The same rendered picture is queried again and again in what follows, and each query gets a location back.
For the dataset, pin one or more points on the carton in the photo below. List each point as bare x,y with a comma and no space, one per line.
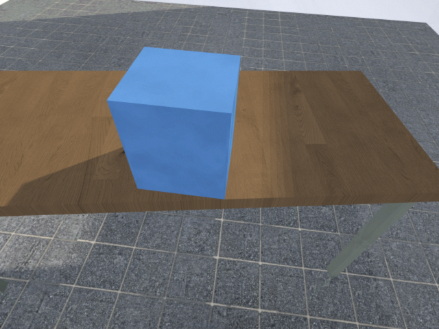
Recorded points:
174,111

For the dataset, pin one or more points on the table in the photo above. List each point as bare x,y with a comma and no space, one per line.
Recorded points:
301,138

